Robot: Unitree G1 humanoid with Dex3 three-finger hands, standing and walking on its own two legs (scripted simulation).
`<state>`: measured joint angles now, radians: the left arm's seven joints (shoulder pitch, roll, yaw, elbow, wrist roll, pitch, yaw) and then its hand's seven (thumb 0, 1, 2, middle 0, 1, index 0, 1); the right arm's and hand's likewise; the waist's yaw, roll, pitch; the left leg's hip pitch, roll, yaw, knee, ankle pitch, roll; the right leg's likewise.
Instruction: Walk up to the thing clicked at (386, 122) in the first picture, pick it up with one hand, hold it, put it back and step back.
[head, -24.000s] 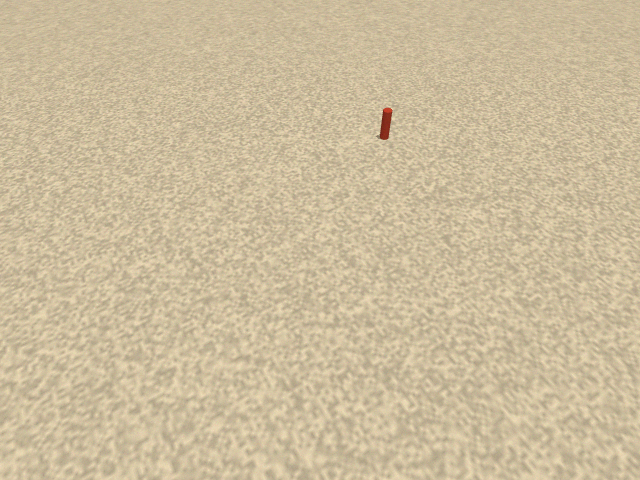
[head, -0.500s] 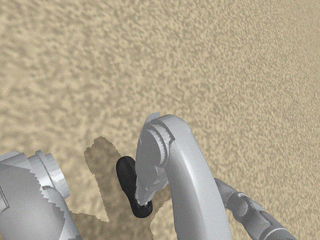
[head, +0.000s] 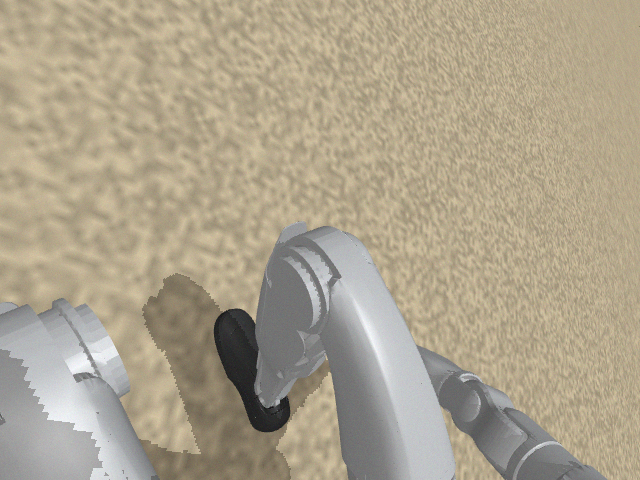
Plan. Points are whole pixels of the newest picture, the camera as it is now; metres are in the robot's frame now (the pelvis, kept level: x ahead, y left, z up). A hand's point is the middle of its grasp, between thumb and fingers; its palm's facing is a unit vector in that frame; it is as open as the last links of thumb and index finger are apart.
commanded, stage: lower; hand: left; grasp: from the side
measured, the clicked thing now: out of the picture +0.44 +0.33 -0.20
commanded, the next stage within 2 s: loosen in 0.06 s
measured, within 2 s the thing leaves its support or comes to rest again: neither
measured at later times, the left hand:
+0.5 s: hand out of the picture +0.45 +0.32 -0.18, palm faces +0.47 -0.89 +0.00, open 8.0 cm
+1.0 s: hand out of the picture +0.45 +0.35 -0.15, palm faces +0.53 -0.85 +0.01, open 16.5 cm
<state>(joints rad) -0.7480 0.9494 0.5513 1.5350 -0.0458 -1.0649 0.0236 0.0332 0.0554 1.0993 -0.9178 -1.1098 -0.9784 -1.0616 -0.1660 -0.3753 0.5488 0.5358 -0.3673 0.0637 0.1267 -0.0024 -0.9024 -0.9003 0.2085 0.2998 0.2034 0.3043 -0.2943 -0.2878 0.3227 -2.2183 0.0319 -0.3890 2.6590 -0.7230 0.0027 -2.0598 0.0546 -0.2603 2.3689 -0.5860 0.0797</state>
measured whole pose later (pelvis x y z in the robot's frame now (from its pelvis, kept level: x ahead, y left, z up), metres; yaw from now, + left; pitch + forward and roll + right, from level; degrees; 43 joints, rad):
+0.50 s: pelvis +0.00 +0.00 +0.00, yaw -1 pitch +12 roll -20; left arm -0.75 0.97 0.54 1.55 -0.06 -1.10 0.03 0.01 0.02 0.69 -0.86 -0.83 -0.88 -0.80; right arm -0.18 -0.38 0.57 0.53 -0.38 0.06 0.13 0.00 -0.92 -0.90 0.21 0.30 0.20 0.30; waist -0.29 -0.30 0.33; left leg -2.21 0.03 -0.41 2.66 -0.73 0.01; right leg -2.04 0.06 -0.27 2.35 -0.58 0.08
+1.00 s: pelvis +0.00 +0.00 +0.00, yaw +0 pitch +12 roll -19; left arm -0.74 0.98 0.65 1.40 -0.06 -1.03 -0.02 -0.01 -0.48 0.14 -0.19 -0.14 -0.19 -0.14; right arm -0.15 -0.37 0.54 0.52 -0.35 0.08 0.11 0.00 -0.91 -0.90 0.21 0.30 0.20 0.30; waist -0.27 -0.29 0.32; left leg -2.21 0.04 -0.39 2.65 -0.72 0.01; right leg -2.05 0.06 -0.27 2.35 -0.58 0.08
